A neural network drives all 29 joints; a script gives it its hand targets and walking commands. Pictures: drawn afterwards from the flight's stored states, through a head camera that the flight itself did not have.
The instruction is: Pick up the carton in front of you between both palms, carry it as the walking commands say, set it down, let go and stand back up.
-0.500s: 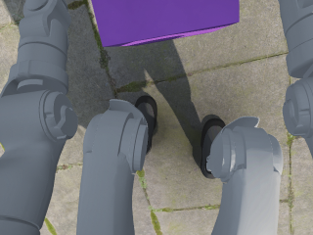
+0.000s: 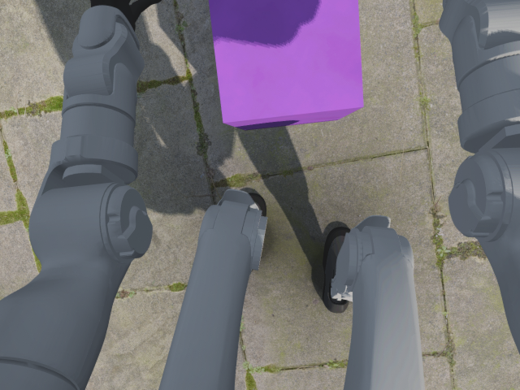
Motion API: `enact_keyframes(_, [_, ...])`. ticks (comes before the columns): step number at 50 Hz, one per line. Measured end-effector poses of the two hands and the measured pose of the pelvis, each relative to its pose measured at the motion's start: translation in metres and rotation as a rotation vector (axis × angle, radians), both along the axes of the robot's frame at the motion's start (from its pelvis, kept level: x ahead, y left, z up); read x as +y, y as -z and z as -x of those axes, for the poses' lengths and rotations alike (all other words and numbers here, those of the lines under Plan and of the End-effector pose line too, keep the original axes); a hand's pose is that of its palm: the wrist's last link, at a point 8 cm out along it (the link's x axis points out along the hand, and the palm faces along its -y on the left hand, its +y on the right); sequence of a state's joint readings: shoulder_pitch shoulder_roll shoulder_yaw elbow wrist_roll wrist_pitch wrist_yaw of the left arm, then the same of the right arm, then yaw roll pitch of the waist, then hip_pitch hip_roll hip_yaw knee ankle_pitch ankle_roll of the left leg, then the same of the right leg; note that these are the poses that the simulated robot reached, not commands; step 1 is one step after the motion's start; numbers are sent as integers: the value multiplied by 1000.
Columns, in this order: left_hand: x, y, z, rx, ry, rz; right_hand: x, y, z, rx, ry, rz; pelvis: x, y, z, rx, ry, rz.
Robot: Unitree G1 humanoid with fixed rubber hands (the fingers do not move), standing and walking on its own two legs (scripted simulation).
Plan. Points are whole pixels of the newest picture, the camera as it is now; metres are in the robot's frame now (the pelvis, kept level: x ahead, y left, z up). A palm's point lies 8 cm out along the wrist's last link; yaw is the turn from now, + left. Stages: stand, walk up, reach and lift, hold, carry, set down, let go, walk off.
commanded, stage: set down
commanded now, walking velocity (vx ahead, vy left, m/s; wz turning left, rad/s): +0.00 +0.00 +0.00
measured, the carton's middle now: (286, 66) +0.53 +0.08 -0.34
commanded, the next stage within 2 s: let go in 0.52 s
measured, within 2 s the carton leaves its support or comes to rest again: neither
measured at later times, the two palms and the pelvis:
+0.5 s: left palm out of the picture +0.51 +0.29 +0.05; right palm out of the picture +0.60 -0.10 +0.05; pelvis +0.03 +0.00 +0.14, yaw +0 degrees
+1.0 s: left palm out of the picture +0.40 +0.29 +0.16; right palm out of the picture +0.46 -0.14 +0.15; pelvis +0.07 +0.02 +0.25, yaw +0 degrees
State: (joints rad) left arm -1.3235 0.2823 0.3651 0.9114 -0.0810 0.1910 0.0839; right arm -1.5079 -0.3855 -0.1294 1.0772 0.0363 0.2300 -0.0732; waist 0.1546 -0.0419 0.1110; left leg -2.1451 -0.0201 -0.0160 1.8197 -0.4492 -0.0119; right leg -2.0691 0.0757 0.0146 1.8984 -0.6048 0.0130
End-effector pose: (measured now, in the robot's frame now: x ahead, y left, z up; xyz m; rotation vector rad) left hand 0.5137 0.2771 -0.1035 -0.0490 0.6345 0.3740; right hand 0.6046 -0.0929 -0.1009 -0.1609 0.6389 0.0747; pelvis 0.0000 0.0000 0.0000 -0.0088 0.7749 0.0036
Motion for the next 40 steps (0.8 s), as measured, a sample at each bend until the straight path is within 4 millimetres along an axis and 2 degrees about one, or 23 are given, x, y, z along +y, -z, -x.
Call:
enact_keyframes(8, [5,-45,0,-3,-1,-6,-3,-39,-1,-9,-10,1,0,-39,-9,42,3,-4])
enact_keyframes(23, [11,-141,6,-11,8,3,-6,-137,-1,-2,-17,-7,0,-126,-25,55,-6,3])
enact_keyframes(30, [9,-174,8,0,35,-9,-10,-173,4,5,-11,0,2,-161,-30,40,-5,8])
enact_keyframes(35, [4,-188,22,38,110,-35,-16,-187,27,17,26,39,6,-186,-38,15,-4,15])
enact_keyframes(40, [2,-205,52,104,210,-65,-27,-201,74,46,84,79,12,-212,-50,-43,-1,18])
